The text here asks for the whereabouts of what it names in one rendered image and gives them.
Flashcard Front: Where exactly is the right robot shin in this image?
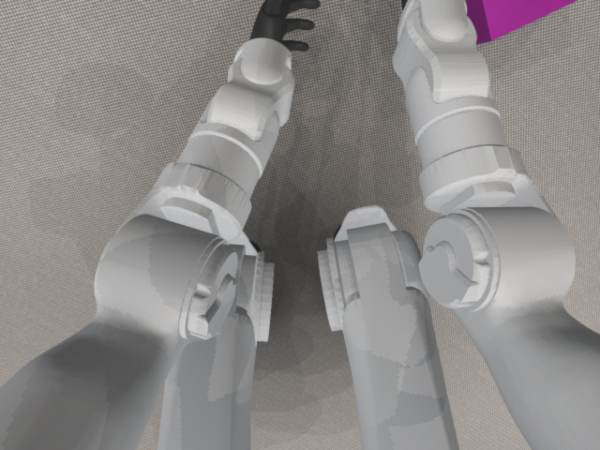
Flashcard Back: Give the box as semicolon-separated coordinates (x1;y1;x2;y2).
335;205;430;307

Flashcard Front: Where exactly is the robot left hand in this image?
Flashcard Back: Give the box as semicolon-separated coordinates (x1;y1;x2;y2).
250;0;321;52

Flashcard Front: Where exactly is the robot right forearm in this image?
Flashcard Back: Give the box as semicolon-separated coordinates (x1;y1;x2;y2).
392;0;558;219

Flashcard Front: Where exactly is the robot left forearm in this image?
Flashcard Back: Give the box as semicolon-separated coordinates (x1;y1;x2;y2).
94;37;295;297

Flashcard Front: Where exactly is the robot left upper arm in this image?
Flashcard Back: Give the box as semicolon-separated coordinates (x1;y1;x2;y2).
0;214;238;450

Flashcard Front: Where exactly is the carton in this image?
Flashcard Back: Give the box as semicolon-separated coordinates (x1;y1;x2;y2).
466;0;577;44

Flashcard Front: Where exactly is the left robot foot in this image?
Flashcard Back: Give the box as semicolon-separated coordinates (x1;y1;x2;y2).
249;240;261;253

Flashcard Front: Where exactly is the robot right upper arm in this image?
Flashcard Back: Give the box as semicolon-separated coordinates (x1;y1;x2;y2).
418;207;600;450

